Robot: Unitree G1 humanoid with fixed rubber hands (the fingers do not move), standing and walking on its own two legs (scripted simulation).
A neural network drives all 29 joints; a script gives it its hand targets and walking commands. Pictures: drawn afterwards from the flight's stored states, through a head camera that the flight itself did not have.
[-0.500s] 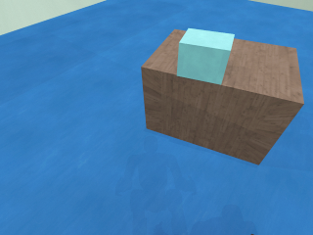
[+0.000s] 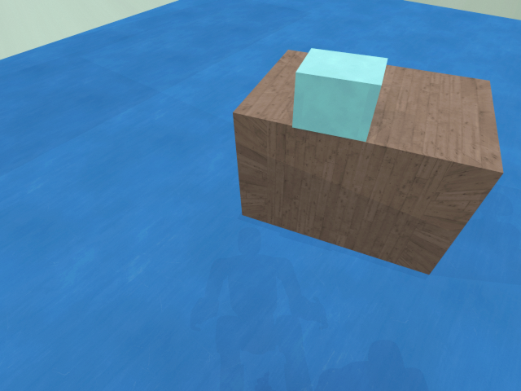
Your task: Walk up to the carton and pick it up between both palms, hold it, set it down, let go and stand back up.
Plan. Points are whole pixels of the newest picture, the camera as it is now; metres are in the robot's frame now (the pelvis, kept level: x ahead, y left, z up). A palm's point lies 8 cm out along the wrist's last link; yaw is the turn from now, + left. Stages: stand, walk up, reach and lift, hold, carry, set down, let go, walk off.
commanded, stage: stand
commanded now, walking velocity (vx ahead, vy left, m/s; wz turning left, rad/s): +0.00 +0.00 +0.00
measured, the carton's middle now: (338, 94) +1.05 -0.24 -0.07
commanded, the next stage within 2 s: walk up in 0.14 s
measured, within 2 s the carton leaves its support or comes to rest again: neither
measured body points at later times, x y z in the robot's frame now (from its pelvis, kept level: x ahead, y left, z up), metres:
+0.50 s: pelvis +0.02 -0.01 +0.00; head +0.01 -0.02 +0.45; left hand +0.10 +0.24 -0.11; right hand +0.06 -0.28 -0.11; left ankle +0.01 +0.12 -0.73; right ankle +0.03 -0.13 -0.69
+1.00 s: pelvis +0.17 -0.08 +0.01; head +0.17 -0.09 +0.46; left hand +0.19 +0.18 -0.11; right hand +0.25 -0.35 -0.11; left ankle +0.32 +0.05 -0.68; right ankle +0.11 -0.20 -0.73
